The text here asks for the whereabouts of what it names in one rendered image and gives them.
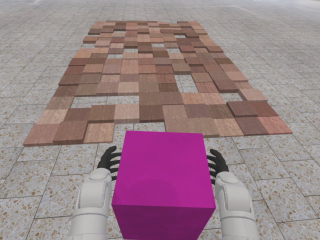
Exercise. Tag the robot left hand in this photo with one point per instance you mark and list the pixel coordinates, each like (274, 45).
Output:
(106, 163)

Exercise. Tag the robot left forearm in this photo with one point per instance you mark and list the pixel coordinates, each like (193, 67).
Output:
(91, 209)

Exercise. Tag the carton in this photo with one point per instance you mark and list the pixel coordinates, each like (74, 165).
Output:
(163, 188)

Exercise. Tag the robot right hand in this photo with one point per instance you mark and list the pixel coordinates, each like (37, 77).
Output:
(219, 166)

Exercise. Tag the robot right forearm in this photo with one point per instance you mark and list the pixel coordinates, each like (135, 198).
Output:
(236, 211)

